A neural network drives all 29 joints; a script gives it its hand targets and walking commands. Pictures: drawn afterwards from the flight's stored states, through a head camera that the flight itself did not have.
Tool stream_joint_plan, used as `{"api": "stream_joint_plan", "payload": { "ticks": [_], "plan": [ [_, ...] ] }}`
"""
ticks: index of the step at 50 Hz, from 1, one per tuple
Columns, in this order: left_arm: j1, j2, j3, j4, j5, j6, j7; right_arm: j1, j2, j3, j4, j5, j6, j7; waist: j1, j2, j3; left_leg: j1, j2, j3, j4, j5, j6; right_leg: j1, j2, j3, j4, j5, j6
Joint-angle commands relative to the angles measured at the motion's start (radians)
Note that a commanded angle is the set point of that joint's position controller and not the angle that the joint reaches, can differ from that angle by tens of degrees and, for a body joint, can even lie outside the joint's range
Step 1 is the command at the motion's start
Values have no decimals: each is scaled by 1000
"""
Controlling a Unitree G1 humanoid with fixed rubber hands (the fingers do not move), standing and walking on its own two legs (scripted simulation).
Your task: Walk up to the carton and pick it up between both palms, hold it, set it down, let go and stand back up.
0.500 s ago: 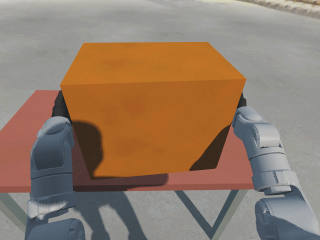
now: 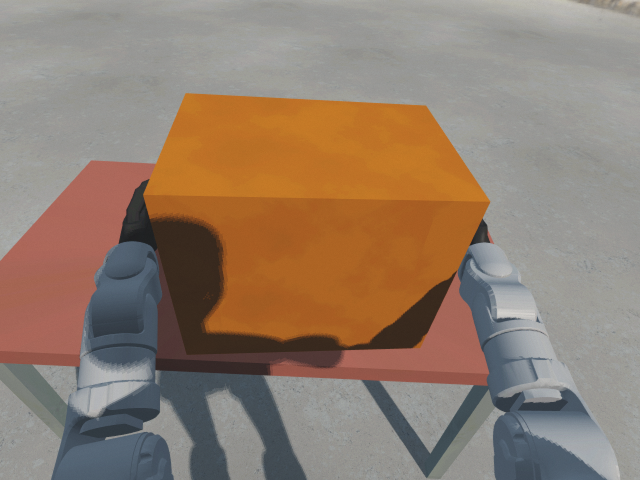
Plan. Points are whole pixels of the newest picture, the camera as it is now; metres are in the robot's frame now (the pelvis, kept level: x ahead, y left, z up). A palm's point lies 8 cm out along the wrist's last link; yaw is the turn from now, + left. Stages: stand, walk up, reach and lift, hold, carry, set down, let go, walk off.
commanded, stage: set down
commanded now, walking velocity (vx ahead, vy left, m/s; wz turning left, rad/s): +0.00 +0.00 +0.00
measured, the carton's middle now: (309, 227) +0.41 +0.01 +0.14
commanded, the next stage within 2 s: none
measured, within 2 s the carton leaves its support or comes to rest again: neither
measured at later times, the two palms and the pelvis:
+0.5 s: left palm (160, 241) +0.39 +0.20 +0.13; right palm (465, 240) +0.39 -0.20 +0.13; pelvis +0.03 +0.00 +0.00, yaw +0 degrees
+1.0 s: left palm (167, 249) +0.40 +0.21 +0.10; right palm (455, 250) +0.40 -0.20 +0.10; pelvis +0.02 +0.00 +0.00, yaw -1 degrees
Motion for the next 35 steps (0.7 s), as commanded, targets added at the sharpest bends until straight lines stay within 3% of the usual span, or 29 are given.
{"api": "stream_joint_plan", "payload": {
  "ticks": [1,9,17,25,35],
  "plan": [
    [-815,-552,-533,-244,-163,-111,-145,-878,524,373,-427,82,-163,112,-23,45,-548,209,-9,65,22,312,-56,106,18,-54,1,310,40],
    [-779,-551,-564,-293,-171,-128,-120,-828,506,417,-457,125,-164,110,-8,57,-575,221,-12,50,62,451,-75,124,31,-50,22,431,40],
    [-740,-524,-536,-304,-161,-121,-122,-795,499,429,-481,135,-149,110,10,45,-572,171,-19,55,67,477,-71,177,26,-40,57,562,54],
    [-751,-517,-499,-247,-144,-142,-133,-791,507,393,-454,81,-165,114,9,34,-582,138,-18,66,63,467,-71,213,18,-38,76,631,62],
    [-827,-536,-455,-88,-122,-222,-129,-826,524,304,-323,-21,-231,128,12,35,-603,133,-6,77,59,453,-80,196,12,-49,70,595,62]
  ]
}}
